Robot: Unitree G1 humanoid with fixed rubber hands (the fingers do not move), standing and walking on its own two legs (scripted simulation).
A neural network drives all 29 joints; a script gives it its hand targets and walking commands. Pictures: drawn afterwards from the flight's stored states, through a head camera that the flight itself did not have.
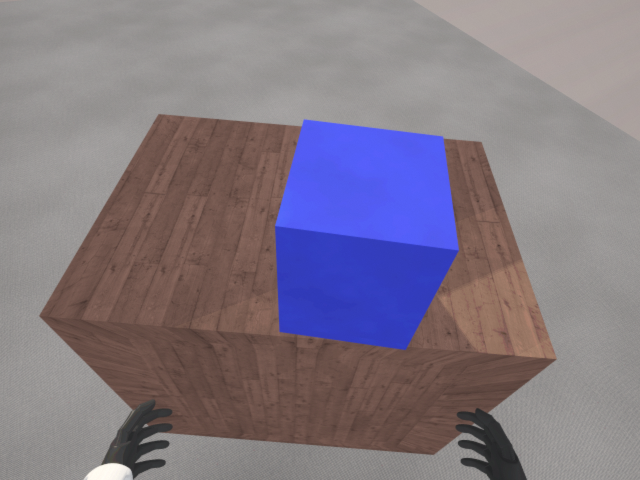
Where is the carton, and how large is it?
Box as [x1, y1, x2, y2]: [275, 119, 458, 349]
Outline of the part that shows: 304,119 275,224 279,331 405,349 458,250 442,136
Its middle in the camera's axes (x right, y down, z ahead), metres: +0.06 +0.00 +0.58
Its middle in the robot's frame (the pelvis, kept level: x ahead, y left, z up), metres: +0.45 -0.02 +0.03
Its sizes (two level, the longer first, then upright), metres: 0.210 0.200 0.250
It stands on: a pedestal, 0.69 m high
